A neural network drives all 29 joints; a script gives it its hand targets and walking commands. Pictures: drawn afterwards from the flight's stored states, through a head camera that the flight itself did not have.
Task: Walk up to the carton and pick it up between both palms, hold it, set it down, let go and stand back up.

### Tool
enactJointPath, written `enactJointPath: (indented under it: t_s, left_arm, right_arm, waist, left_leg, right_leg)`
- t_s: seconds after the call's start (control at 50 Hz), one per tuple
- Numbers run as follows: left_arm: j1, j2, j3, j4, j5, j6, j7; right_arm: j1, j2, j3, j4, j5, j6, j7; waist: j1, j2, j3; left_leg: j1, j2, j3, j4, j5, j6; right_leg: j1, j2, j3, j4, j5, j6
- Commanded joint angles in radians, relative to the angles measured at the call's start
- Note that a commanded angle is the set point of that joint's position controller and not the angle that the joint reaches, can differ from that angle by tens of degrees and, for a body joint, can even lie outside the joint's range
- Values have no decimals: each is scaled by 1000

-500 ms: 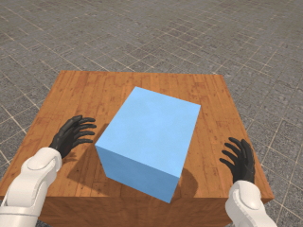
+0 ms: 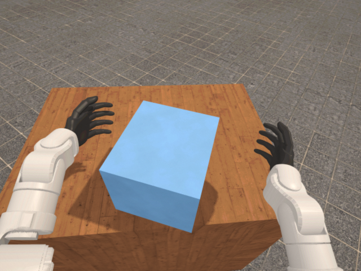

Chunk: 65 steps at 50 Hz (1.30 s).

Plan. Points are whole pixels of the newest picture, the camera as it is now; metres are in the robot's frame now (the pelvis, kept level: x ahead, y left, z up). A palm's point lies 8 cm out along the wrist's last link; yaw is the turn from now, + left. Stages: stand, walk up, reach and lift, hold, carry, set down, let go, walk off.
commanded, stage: reach and lift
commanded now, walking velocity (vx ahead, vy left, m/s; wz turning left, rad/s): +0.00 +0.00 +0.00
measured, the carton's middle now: (166, 164) +0.39 +0.02 +0.00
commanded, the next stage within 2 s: none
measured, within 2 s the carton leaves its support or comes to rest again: neither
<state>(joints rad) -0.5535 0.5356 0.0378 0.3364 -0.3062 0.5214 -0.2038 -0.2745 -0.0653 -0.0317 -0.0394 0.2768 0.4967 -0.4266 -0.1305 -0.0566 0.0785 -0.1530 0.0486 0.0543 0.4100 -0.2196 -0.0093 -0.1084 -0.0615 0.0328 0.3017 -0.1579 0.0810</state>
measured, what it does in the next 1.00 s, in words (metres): stands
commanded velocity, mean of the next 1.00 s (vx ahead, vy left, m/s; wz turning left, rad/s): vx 0.00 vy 0.00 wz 0.00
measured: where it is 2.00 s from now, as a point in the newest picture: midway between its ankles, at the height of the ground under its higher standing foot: outside the picture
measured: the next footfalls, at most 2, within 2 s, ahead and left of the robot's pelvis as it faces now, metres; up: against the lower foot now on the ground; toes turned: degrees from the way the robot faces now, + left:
none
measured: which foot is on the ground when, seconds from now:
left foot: down 0.00-1.00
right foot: down 0.00-1.00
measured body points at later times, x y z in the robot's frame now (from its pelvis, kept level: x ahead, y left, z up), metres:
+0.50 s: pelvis +0.00 +0.00 +0.00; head +0.03 +0.04 +0.45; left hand +0.48 +0.16 +0.15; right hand +0.38 -0.20 +0.14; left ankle +0.00 +0.12 -0.75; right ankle +0.01 -0.17 -0.75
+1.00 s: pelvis +0.00 +0.00 +0.00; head +0.04 +0.03 +0.45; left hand +0.49 +0.14 +0.12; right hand +0.38 -0.19 +0.09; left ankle +0.00 +0.12 -0.75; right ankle +0.01 -0.17 -0.75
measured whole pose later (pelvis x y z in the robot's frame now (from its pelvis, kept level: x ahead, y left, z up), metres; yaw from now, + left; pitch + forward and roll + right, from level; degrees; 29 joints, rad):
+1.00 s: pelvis +0.00 +0.00 +0.00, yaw +1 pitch +5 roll -2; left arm -0.99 0.41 -0.05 1.15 -0.21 0.13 -0.14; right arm -0.69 0.02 0.00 0.80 0.26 0.09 -0.41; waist -0.22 -0.04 -0.04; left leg -0.32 0.06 0.02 0.45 -0.23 -0.02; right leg -0.25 -0.05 -0.03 0.30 -0.14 0.07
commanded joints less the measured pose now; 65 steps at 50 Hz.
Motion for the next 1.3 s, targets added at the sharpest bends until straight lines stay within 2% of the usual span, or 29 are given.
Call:
enactJointPath:
  t_s: [0.0, 0.24, 0.4, 0.52, 0.62, 0.76, 0.84, 0.92, 1.02, 1.1, 1.14, 1.22, 1.28]
  left_arm:
    - [-440, 201, 72, -85, -9, -62, 5]
    - [-669, 182, -3, 138, -12, -114, 22]
    - [-782, 149, -50, 271, 3, -159, 35]
    - [-879, 134, -73, 364, 11, -195, 49]
    - [-921, 123, -82, 454, 22, -230, 53]
    - [-876, 78, -69, 592, 69, -299, 47]
    - [-840, 37, -57, 642, 97, -359, 46]
    - [-851, -6, -60, 668, 102, -438, 64]
    - [-846, -68, -97, 788, 102, -504, 83]
    - [-909, -89, -112, 764, 84, -580, 105]
    - [-933, -105, -124, 770, 82, -598, 116]
    - [-949, -122, -153, 898, 76, -591, 111]
    - [-957, -140, -169, 939, 71, -591, 114]
  right_arm:
    - [-354, -62, -31, -109, -8, -47, 0]
    - [-595, -59, -38, 121, -1, -96, 8]
    - [-722, -70, -42, 265, 4, -159, 12]
    - [-820, -74, -42, 361, 12, -203, 17]
    - [-874, -69, -26, 447, 16, -238, 19]
    - [-841, -24, 29, 582, 24, -308, 22]
    - [-797, -10, 42, 637, 7, -378, 20]
    - [-800, 2, 11, 665, -35, -464, 19]
    - [-827, 8, -39, 725, -90, -561, 22]
    - [-851, 20, -67, 759, -113, -629, 33]
    - [-868, 22, -67, 781, -107, -648, 40]
    - [-903, 17, -54, 888, -86, -646, 42]
    - [-921, 11, -55, 959, -73, -643, 42]
  waist:
    - [-12, 117, -421]
    - [-72, 155, -523]
    - [-111, 181, -580]
    - [-127, 192, -621]
    - [-129, 178, -636]
    - [-103, 173, -624]
    - [-91, 165, -604]
    - [-93, 154, -633]
    - [-115, 158, -670]
    - [-125, 180, -762]
    - [-123, 198, -790]
    - [-127, 196, -732]
    - [-128, 197, -697]
  left_leg:
    - [38, -46, 34, -66, 135, 8]
    - [63, -49, 13, -31, 191, -6]
    - [111, -51, 2, 0, 285, -22]
    - [133, -57, -1, 21, 324, -26]
    - [130, -61, -3, 27, 344, -20]
    - [117, -67, 4, 27, 371, -16]
    - [107, -67, 8, 32, 365, -18]
    - [85, -67, 6, 56, 344, -26]
    - [51, -59, -3, 91, 291, -38]
    - [53, -53, -10, 147, 316, -52]
    - [60, -49, -13, 163, 329, -59]
    - [11, -45, -17, 164, 252, -52]
    - [-14, -44, -16, 156, 212, -53]
  right_leg:
    - [161, 68, -54, 34, 363, -60]
    - [103, 85, -84, 31, 396, -69]
    - [70, 101, -110, 29, 459, -69]
    - [46, 106, -120, 31, 504, -67]
    - [51, 104, -121, 36, 557, -62]
    - [68, 102, -121, 38, 606, -58]
    - [49, 103, -125, 39, 582, -53]
    - [-16, 107, -133, 49, 517, -53]
    - [-115, 108, -144, 59, 432, -59]
    - [-202, 113, -149, 87, 397, -64]
    - [-235, 118, -152, 94, 380, -68]
    - [-267, 113, -149, 96, 313, -76]
    - [-289, 113, -150, 96, 263, -81]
